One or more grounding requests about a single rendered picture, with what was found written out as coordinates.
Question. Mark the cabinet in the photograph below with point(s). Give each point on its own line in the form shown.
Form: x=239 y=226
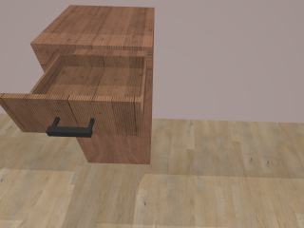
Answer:
x=105 y=30

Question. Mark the drawer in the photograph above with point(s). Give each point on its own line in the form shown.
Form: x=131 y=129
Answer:
x=78 y=87

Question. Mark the handle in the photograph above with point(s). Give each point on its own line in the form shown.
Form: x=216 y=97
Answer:
x=70 y=131

